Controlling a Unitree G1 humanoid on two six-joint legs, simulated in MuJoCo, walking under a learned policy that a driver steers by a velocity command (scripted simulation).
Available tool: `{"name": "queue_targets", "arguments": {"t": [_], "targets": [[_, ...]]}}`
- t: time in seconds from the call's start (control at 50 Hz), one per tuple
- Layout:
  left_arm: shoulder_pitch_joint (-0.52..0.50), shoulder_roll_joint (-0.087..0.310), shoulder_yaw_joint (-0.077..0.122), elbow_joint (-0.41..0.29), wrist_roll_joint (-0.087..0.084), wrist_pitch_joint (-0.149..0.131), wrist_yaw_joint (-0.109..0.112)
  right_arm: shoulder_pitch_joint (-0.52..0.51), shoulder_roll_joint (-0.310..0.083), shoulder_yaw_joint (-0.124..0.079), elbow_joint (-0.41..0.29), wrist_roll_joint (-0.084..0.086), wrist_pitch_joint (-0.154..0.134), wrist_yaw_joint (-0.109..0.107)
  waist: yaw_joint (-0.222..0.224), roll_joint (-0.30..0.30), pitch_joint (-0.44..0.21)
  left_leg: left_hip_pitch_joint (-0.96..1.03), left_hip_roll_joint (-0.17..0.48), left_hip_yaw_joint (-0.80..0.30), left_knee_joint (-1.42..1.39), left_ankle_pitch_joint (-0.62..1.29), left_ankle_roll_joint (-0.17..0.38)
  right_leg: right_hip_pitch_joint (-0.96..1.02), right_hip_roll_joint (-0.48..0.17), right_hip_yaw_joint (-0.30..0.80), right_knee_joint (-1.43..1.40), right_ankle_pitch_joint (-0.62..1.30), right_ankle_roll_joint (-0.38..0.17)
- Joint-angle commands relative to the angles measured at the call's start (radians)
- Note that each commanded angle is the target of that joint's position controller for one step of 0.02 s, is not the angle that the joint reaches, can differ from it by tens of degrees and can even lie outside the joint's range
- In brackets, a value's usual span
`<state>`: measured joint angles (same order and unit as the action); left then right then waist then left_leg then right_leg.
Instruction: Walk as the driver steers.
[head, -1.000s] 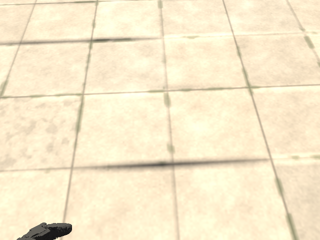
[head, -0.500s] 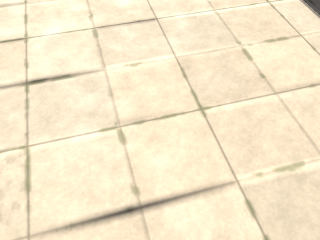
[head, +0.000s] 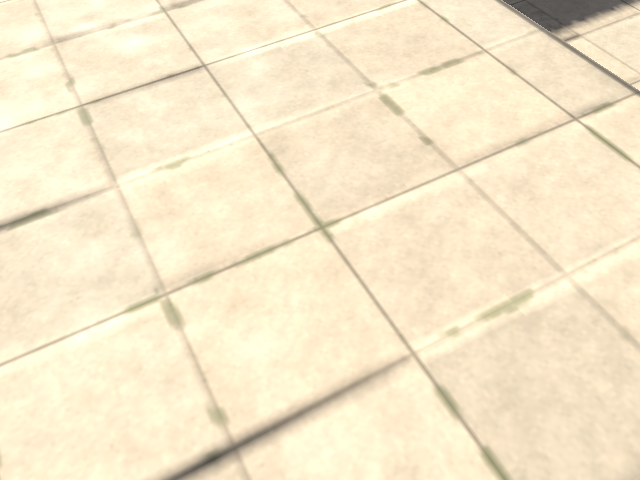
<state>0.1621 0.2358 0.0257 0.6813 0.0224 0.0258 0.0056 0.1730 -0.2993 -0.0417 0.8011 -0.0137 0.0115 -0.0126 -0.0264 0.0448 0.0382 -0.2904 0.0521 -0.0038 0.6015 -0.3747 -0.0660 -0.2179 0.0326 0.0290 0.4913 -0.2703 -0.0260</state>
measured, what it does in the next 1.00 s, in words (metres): stands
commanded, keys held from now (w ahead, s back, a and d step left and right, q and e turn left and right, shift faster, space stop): no key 1.00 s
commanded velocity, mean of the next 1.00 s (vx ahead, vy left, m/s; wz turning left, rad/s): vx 0.00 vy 0.00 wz -0.03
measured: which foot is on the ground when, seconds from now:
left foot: down 0.00-1.00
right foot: down 0.00-1.00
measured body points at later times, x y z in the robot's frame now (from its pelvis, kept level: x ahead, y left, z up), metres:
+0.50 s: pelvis +0.01 +0.00 +0.00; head +0.01 +0.00 +0.45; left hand +0.11 +0.26 -0.12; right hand +0.08 -0.27 -0.13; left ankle +0.01 +0.14 -0.74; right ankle -0.01 -0.11 -0.74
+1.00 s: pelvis +0.01 +0.00 +0.00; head +0.01 +0.00 +0.45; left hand +0.06 +0.26 -0.14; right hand +0.04 -0.26 -0.15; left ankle +0.01 +0.14 -0.74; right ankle -0.01 -0.11 -0.74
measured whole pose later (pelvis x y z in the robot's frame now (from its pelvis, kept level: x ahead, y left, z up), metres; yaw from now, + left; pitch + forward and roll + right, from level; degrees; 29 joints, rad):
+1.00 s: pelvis +0.01 +0.00 +0.00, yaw +0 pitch -2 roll +0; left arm 0.21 0.23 0.02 1.05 0.00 0.00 0.03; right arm 0.21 -0.23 -0.02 1.08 0.00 0.00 -0.05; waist -0.01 0.00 0.04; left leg -0.18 0.04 -0.01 0.45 -0.24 -0.04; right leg -0.16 0.03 0.03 0.46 -0.27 -0.02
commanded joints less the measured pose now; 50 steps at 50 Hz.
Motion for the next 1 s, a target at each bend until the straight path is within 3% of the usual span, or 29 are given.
{"name": "queue_targets", "arguments": {"t": [0.02,0.06,0.08,0.12,0.16,0.34,0.64,1.0], "targets": [[-0.062,0.133,0.03,-0.043,-0.008,-0.029,0.005,-0.004,-0.075,-0.015,-0.045,-0.002,-0.016,0.001,-0.01,-0.191,-0.089,0.05,0.013,-0.018,-0.09,0.133,-0.012,0.056,-0.199,0.175,-0.112,0.405,-0.121],[-0.025,0.125,0.029,-0.02,-0.008,-0.029,0.001,-0.005,-0.094,-0.012,-0.037,-0.005,-0.018,0.004,0.009,-0.139,-0.098,0.132,0.035,-0.037,-0.178,0.36,0.001,0.047,-0.146,0.153,-0.102,0.228,-0.067],[0.0,0.129,0.03,-0.018,-0.003,-0.027,-0.002,-0.007,-0.14,-0.022,-0.023,0.001,-0.017,0.003,0.038,-0.078,-0.065,0.125,0.032,-0.027,-0.156,0.332,0.021,0.014,-0.117,0.139,-0.121,0.149,-0.049],[-0.029,0.136,0.029,-0.005,-0.004,-0.023,0.0,-0.011,-0.105,-0.018,-0.004,0.001,-0.017,0.006,0.015,-0.05,-0.026,0.088,0.019,-0.025,-0.18,0.249,0.038,0.015,-0.098,0.116,-0.112,0.087,-0.034],[-0.034,0.129,0.029,0.005,-0.007,-0.02,0.005,-0.016,-0.094,-0.015,0.014,-0.003,-0.022,0.002,0.017,-0.027,-0.027,0.098,0.02,-0.031,-0.197,0.276,0.03,0.018,-0.095,0.109,-0.104,0.124,-0.035],[-0.016,0.117,0.032,0.092,-0.011,-0.022,0.01,0.0,-0.092,-0.012,0.092,0.004,-0.026,-0.019,0.009,-0.049,-0.04,0.127,0.015,-0.023,-0.199,0.266,0.029,0.028,-0.075,0.081,-0.107,0.168,-0.024],[0.031,0.12,0.025,0.248,-0.018,-0.029,0.022,0.021,-0.072,-0.007,0.194,0.008,-0.017,-0.031,0.012,-0.05,-0.02,0.125,-0.001,-0.009,-0.205,0.265,0.036,0.029,-0.059,0.054,-0.114,0.181,-0.012],[0.065,0.099,0.01,0.352,-0.022,-0.028,0.027,0.073,-0.04,0.002,0.262,0.01,-0.014,-0.039,0.019,-0.045,-0.004,0.111,-0.013,-0.001,-0.206,0.258,0.041,0.021,-0.048,0.034,-0.12,0.166,-0.008]]}}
